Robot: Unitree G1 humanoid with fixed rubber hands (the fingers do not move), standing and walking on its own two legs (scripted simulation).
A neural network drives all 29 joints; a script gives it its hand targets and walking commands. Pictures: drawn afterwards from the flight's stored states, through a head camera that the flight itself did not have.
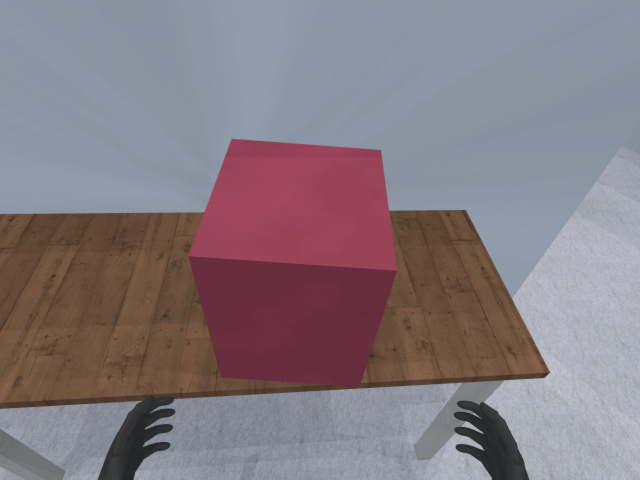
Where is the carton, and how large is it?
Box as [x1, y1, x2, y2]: [188, 139, 396, 386]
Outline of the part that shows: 231,139 188,256 221,377 359,386 396,272 380,150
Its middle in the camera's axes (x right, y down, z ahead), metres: -0.03 +0.05 +0.61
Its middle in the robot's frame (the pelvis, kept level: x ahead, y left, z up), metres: +0.43 +0.06 +0.00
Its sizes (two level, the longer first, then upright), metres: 0.238 0.227 0.299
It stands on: a table, 0.64 m high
